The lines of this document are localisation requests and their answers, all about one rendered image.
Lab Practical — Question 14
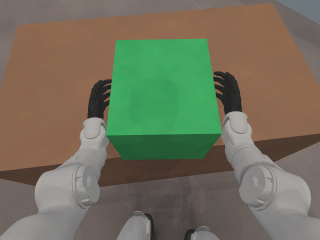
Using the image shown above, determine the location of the robot left forearm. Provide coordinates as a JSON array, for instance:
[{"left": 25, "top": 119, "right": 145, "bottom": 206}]
[{"left": 34, "top": 117, "right": 109, "bottom": 208}]

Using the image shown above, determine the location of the robot right foot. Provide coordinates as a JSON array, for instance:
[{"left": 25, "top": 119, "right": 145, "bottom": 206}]
[{"left": 184, "top": 229, "right": 196, "bottom": 240}]

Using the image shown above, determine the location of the carton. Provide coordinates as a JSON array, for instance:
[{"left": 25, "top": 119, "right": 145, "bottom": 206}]
[{"left": 106, "top": 38, "right": 222, "bottom": 160}]

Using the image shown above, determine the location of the left robot hand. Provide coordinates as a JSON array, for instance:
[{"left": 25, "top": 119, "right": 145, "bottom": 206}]
[{"left": 87, "top": 79, "right": 112, "bottom": 119}]

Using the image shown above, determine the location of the robot right upper arm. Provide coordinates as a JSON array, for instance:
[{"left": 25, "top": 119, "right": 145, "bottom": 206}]
[{"left": 239, "top": 164, "right": 320, "bottom": 240}]

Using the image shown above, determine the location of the robot right forearm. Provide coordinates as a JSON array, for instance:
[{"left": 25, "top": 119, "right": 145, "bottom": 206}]
[{"left": 221, "top": 111, "right": 284, "bottom": 186}]

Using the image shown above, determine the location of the robot foot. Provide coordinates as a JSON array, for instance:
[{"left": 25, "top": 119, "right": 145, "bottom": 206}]
[
  {"left": 144, "top": 213, "right": 154, "bottom": 240},
  {"left": 184, "top": 229, "right": 196, "bottom": 240}
]

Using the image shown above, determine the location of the pedestal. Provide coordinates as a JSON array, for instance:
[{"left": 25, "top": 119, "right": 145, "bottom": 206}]
[{"left": 0, "top": 3, "right": 320, "bottom": 187}]

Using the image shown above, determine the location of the robot left foot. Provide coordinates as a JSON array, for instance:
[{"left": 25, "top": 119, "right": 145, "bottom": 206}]
[{"left": 144, "top": 213, "right": 154, "bottom": 240}]

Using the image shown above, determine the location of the robot left upper arm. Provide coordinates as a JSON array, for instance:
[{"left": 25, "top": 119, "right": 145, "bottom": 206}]
[{"left": 0, "top": 163, "right": 100, "bottom": 240}]

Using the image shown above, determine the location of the right robot hand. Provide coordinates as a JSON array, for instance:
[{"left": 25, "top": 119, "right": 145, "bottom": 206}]
[{"left": 213, "top": 71, "right": 242, "bottom": 115}]

